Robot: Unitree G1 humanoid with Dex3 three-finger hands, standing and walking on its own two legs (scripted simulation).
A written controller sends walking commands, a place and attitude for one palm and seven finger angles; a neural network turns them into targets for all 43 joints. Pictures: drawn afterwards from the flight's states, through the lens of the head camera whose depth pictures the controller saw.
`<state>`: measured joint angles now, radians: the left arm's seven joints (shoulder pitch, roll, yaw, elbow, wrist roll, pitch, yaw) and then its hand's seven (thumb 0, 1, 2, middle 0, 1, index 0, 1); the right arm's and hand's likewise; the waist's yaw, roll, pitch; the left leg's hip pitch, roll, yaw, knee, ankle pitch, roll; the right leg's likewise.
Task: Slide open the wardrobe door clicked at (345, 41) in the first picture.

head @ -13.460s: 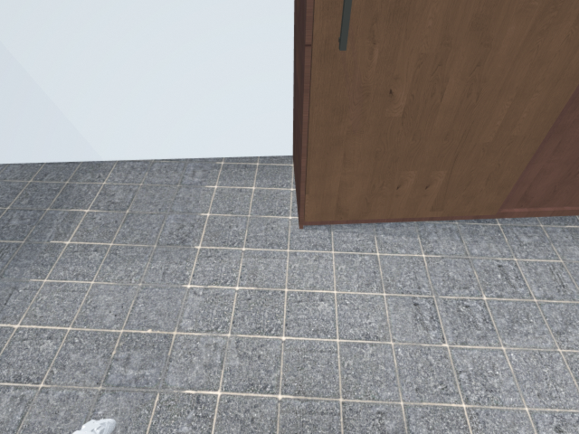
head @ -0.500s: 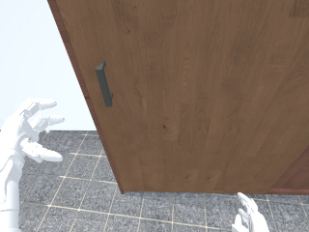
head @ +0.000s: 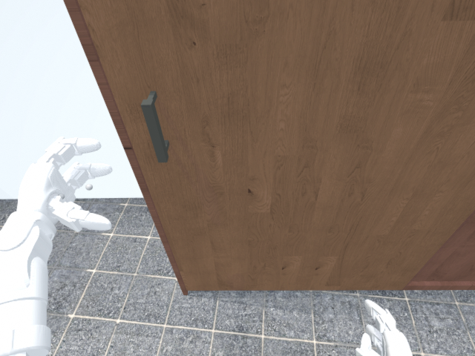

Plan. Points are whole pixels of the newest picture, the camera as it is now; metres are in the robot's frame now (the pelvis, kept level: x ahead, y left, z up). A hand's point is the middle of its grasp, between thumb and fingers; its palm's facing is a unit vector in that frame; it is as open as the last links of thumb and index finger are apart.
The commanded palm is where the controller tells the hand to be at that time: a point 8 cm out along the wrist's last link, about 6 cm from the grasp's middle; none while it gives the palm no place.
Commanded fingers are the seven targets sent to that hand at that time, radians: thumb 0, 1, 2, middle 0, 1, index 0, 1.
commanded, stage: move the hooked fingers beside the handle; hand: left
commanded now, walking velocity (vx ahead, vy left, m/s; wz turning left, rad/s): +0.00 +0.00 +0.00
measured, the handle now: (158, 127) +0.50 +0.21 +0.14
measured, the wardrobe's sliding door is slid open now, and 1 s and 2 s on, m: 0.00 0.00 0.00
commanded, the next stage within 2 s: feel for the door with the fingertips in 1.96 s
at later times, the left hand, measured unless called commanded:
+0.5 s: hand (105, 168) +0.36 +0.26 +0.15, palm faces +0.11 -0.99 -0.01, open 14.0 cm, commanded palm +0.33 +0.31 +0.15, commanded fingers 0.00 -0.50 0.30 -0.30 -1.20 -0.30 -1.20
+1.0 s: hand (114, 155) +0.40 +0.26 +0.14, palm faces +0.10 -1.00 +0.00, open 14.0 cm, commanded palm +0.38 +0.31 +0.14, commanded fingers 0.00 -0.50 0.30 -0.30 -1.20 -0.30 -1.20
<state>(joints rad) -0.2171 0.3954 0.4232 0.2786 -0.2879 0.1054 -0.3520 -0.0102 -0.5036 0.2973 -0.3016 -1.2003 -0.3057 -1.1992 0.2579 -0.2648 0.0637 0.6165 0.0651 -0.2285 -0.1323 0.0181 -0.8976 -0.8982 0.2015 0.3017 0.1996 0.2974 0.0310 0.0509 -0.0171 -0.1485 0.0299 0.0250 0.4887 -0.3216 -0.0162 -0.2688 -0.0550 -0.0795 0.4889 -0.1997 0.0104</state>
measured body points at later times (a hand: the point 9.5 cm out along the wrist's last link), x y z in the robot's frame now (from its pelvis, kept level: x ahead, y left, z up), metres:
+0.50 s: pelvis +0.01 +0.00 +0.00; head +0.01 -0.01 +0.45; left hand +0.35 +0.31 +0.15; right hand +0.16 -0.24 -0.09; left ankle -0.04 +0.13 -0.74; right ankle +0.04 -0.13 -0.74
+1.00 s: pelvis +0.01 +0.00 +0.00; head +0.03 +0.00 +0.45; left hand +0.39 +0.31 +0.15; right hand +0.12 -0.26 -0.10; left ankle -0.04 +0.13 -0.74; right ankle +0.04 -0.13 -0.74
